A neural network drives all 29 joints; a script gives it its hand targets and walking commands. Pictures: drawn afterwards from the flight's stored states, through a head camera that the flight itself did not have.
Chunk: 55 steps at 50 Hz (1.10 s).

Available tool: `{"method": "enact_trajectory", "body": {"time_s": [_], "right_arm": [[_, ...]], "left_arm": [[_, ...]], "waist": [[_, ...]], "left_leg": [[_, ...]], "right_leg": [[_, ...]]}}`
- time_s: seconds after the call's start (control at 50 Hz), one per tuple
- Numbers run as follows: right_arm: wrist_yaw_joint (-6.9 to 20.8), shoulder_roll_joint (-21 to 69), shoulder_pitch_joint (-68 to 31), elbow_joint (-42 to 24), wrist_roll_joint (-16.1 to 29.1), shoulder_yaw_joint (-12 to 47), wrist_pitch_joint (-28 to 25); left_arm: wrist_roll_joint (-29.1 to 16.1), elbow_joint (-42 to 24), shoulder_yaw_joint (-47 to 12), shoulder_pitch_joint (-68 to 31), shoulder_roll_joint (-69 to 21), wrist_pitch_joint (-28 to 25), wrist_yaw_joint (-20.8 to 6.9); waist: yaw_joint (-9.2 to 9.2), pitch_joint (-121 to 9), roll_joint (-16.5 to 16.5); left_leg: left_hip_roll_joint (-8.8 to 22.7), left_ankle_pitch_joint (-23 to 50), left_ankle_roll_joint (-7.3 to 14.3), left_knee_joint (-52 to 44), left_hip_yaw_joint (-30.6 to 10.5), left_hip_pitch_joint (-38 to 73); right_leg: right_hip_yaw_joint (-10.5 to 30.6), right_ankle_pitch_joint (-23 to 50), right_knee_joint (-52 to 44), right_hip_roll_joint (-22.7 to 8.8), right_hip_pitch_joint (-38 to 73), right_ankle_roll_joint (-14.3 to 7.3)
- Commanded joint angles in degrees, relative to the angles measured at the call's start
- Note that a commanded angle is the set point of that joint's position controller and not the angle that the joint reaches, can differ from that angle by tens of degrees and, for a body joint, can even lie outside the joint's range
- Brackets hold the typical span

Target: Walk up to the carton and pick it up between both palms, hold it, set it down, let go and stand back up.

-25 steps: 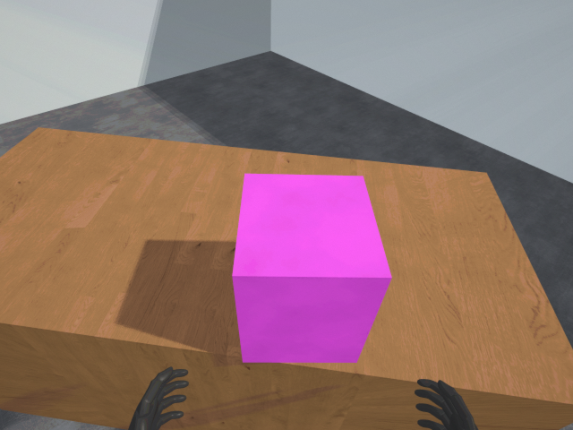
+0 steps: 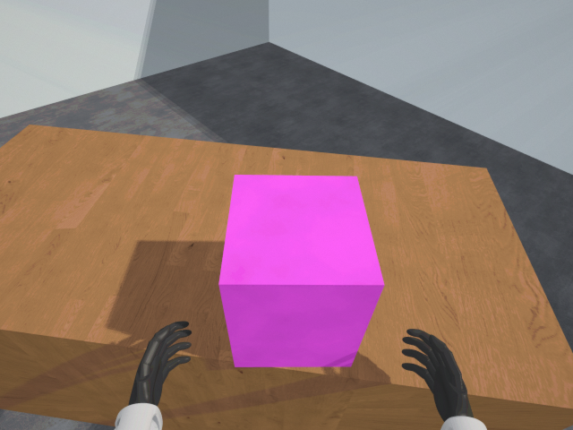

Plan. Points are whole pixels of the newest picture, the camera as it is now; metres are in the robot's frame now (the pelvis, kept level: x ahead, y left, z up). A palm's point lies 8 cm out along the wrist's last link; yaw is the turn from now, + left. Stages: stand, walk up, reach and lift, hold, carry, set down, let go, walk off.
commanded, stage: reach and lift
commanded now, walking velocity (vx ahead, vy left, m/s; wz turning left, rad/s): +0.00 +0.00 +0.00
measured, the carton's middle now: (294, 273) +0.39 +0.03 -0.01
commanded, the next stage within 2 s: none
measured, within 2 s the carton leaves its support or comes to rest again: neither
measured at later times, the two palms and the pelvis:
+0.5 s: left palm (154, 319) +0.28 +0.23 +0.02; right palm (433, 328) +0.29 -0.17 +0.03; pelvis +0.00 +0.01 +0.01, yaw +0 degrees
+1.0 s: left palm (170, 248) +0.36 +0.21 +0.08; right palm (421, 246) +0.39 -0.15 +0.09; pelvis -0.01 +0.00 +0.01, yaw +1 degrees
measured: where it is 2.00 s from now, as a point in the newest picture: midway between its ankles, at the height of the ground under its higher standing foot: outside the picture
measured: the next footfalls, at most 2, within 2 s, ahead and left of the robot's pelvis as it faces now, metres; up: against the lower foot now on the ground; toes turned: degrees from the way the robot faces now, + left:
none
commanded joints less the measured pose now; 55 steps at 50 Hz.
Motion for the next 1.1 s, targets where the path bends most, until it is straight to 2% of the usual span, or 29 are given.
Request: {"method": "enact_trajectory", "body": {"time_s": [0.0,0.04,0.06,0.1,0.12,0.14,0.18,0.22,0.26,0.32,0.38,0.42,0.5,0.54,0.56,0.58,0.6,0.62,0.64,0.66,0.7,0.82,0.9,0.92,0.94,0.98,1.0,1.02,1.08], "right_arm": [[-0.81,-5.07,-8.02,-6.70,0.79,-1.27,-2.09],[-1.02,-4.58,-9.88,-7.19,1.24,-0.57,-1.61],[-1.32,-4.08,-10.29,-6.36,1.39,0.00,-0.99],[-1.62,-4.55,-12.13,-6.75,0.81,-0.39,-0.16],[-1.92,-4.19,-11.74,-6.87,1.45,-0.05,0.30],[-2.03,-5.08,-13.39,-7.13,1.28,-0.24,0.34],[-2.41,-4.66,-14.52,-8.37,2.00,0.51,0.92],[-2.87,-5.12,-15.71,-7.77,2.37,0.59,2.00],[-3.39,-5.59,-15.87,-5.72,2.33,0.47,3.31],[-3.88,-6.00,-19.57,-8.61,3.27,0.16,5.27],[-4.45,-7.32,-21.72,-10.28,3.53,0.18,7.24],[-4.48,-7.25,-23.41,-9.84,4.80,0.79,9.48],[-4.60,-7.79,-27.88,-12.39,3.53,-0.86,13.84],[-5.11,-8.37,-29.38,-12.18,3.95,-0.90,15.90],[-5.36,-8.19,-31.43,-12.41,4.23,-0.74,16.80],[-5.29,-12.16,-48.40,-11.20,4.77,-6.45,17.41],[-4.71,-10.85,-44.19,-7.09,4.68,-4.10,18.38],[-4.77,-11.37,-45.56,-7.65,4.70,-4.40,19.21],[-5.00,-10.93,-45.86,-5.64,4.76,-3.78,20.08],[-5.43,-10.97,-46.21,-4.42,4.94,-3.16,20.73],[-6.43,-10.37,-47.68,-1.79,5.18,-2.19,21.71],[-7.86,-9.57,-54.39,2.05,4.16,-2.33,23.33],[-8.12,-10.06,-60.43,3.27,3.58,-3.17,23.52],[-7.83,-8.50,-59.68,3.38,4.40,-0.58,23.77],[-7.79,-8.06,-60.58,4.02,4.94,0.00,23.82],[-7.91,-9.04,-63.19,4.76,4.06,-1.42,22.93],[-7.97,-9.69,-64.43,4.20,3.46,-2.09,22.15],[-7.90,-9.57,-66.68,4.37,3.54,-2.03,21.26],[-7.60,-10.43,-68.59,8.59,4.82,-1.46,20.31]], "left_arm": [[-0.35,-6.01,2.00,-8.79,5.04,-2.98,-0.51],[-0.90,-5.64,2.27,-10.18,4.94,-3.06,-0.47],[-1.20,-4.99,2.09,-10.86,4.77,-2.91,-0.69],[-1.39,-4.44,2.53,-13.00,4.86,-2.63,-0.72],[-0.75,-4.78,2.87,-13.50,5.35,-2.41,-0.73],[-0.31,-5.28,3.49,-14.03,5.37,-2.34,-0.69],[-0.87,-5.88,3.07,-14.92,4.84,-1.65,-0.90],[0.53,-7.41,4.03,-15.78,4.92,-0.51,-0.56],[1.73,-8.11,4.86,-16.64,4.34,1.55,-0.70],[1.88,-9.92,5.03,-19.89,4.35,4.69,-0.87],[1.50,-12.24,4.61,-22.11,3.87,7.56,-0.43],[2.31,-13.83,4.94,-24.84,3.56,10.13,-0.35],[3.56,-15.30,6.52,-28.05,2.91,15.49,0.04],[3.37,-14.52,6.31,-28.97,2.64,18.95,-0.36],[3.26,-16.29,6.28,-31.38,2.71,20.26,-0.49],[1.42,-24.68,3.48,-48.32,5.16,20.45,1.09],[1.78,-17.29,2.16,-43.24,2.43,21.86,2.38],[1.26,-17.88,3.21,-44.53,2.81,22.80,2.60],[1.58,-15.17,3.24,-44.04,2.64,24.08,2.31],[2.26,-14.18,4.74,-44.32,2.56,25.03,1.88],[4.03,-11.65,6.79,-45.10,2.51,26.60,0.83],[6.54,-6.41,10.28,-51.89,3.09,27.66,-0.53],[5.31,-3.79,10.16,-58.94,4.73,26.05,-0.06],[4.23,0.29,10.42,-56.34,4.22,25.59,-0.42],[3.49,2.27,10.87,-57.01,4.55,24.79,-0.66],[3.11,3.96,11.13,-61.08,7.19,22.45,-0.68],[2.67,3.97,11.16,-62.70,8.01,20.84,-0.48],[1.83,4.10,10.80,-64.97,8.43,18.97,-0.29],[1.00,8.12,9.72,-67.39,9.09,15.61,-0.03]], "waist": [[-0.13,-6.88,0.74],[-0.26,-6.51,-0.52],[-0.40,-6.44,0.25],[-0.68,-7.95,-0.15],[-0.87,-7.66,1.14],[-0.47,-9.55,0.37],[-0.92,-11.86,0.51],[-0.31,-11.52,2.10],[-0.42,-9.59,2.49],[-0.44,-10.82,2.50],[-0.69,-11.54,2.44],[-0.05,-11.22,4.29],[0.45,-12.04,2.36],[-0.20,-10.74,1.59],[0.17,-11.09,2.68],[-2.38,-21.03,6.32],[-2.40,-17.42,6.52],[-1.10,-17.39,4.91],[-1.54,-17.86,4.27],[-0.67,-18.03,3.88],[-0.17,-18.17,3.19],[0.48,-17.46,1.49],[0.15,-19.62,1.33],[0.49,-16.13,0.22],[0.85,-16.63,-0.73],[0.87,-19.63,0.82],[0.24,-22.90,0.67],[0.44,-25.95,1.01],[0.79,-32.55,4.32]], "left_leg": [[-5.14,14.03,-0.99,-1.97,1.93,4.00],[-5.22,13.47,-1.03,-1.97,1.98,4.56],[-5.26,12.97,-0.44,-2.00,1.90,4.27],[-5.02,13.63,-0.75,-2.08,1.52,4.51],[-5.25,15.03,-0.82,-2.41,1.39,3.80],[-5.06,16.90,-0.81,-2.41,1.49,4.56],[-5.19,17.47,-0.88,-2.37,1.55,5.43],[-5.27,18.40,-0.96,-2.95,1.51,5.33],[-4.79,22.18,-1.93,-3.18,0.83,7.31],[-5.00,21.28,-1.92,-4.15,1.25,8.50],[-4.52,24.95,-2.46,-4.40,0.49,12.04],[-4.61,23.18,-2.77,-5.36,0.82,12.87],[-3.95,23.17,-2.64,-6.33,0.38,14.91],[-3.78,23.79,-2.39,-6.32,0.18,15.46],[-3.83,23.63,-2.24,-6.38,0.18,15.40],[-4.58,22.75,-5.12,-6.30,-0.39,18.57],[-3.92,21.47,-4.87,-5.19,0.02,20.10],[-3.76,22.21,-4.24,-4.97,-0.34,20.08],[-3.66,24.32,-3.74,-4.33,-0.34,20.89],[-3.90,26.91,-3.42,-3.82,-0.45,21.14],[-4.42,30.05,-3.02,-3.51,-0.46,21.31],[-5.21,26.72,-1.76,-5.53,0.14,18.23],[-5.21,24.19,-1.11,-5.71,0.43,16.48],[-4.42,23.80,0.34,-5.37,0.30,14.37],[-4.35,22.58,0.78,-5.77,0.11,12.42],[-4.88,19.64,1.40,-5.76,0.68,8.85],[-4.72,21.30,1.46,-4.92,0.75,8.74],[-4.70,22.30,1.41,-4.56,0.61,9.26],[-4.33,28.09,0.78,-2.79,0.16,9.06]], "right_leg": [[0.87,13.60,-4.42,2.18,0.53,1.86],[0.55,13.61,-4.75,2.09,0.65,2.04],[0.97,13.51,-4.62,2.07,1.14,2.31],[0.43,15.34,-4.66,2.16,1.63,2.43],[0.89,17.21,-4.75,1.93,2.77,2.15],[0.43,19.18,-4.50,2.31,3.87,2.35],[0.64,20.60,-4.72,2.27,5.25,2.50],[0.53,21.92,-5.01,2.21,6.06,2.50],[0.40,24.09,-5.81,2.44,5.45,1.80],[0.59,22.31,-7.58,2.57,5.38,2.49],[-0.32,24.00,-9.26,2.95,4.78,2.03],[-0.49,20.51,-10.52,2.88,3.78,1.79],[-1.22,19.50,-12.51,2.95,5.02,1.72],[-1.00,19.32,-13.03,2.76,4.41,1.55],[-0.78,19.42,-12.82,2.41,4.82,1.57],[-4.43,16.39,-12.53,4.44,-1.77,2.29],[-3.56,15.36,-11.97,3.91,-3.21,1.80],[-3.75,15.12,-12.19,3.93,-3.26,1.89],[-3.56,16.72,-12.10,3.81,-2.90,2.02],[-3.44,18.53,-12.12,3.80,-1.93,2.19],[-3.25,21.61,-12.20,3.74,0.01,2.65],[-2.65,22.94,-12.32,3.38,3.74,3.38],[-2.45,23.05,-11.67,3.32,3.65,3.73],[-2.05,21.30,-12.07,2.90,3.12,3.18],[-1.49,20.43,-12.30,2.56,3.88,3.28],[-1.00,19.97,-10.58,1.74,3.93,3.33],[-1.21,21.98,-9.53,1.91,3.51,3.51],[-1.43,23.49,-8.78,1.95,2.46,3.35],[-1.24,27.90,-7.59,2.29,1.94,2.69]]}}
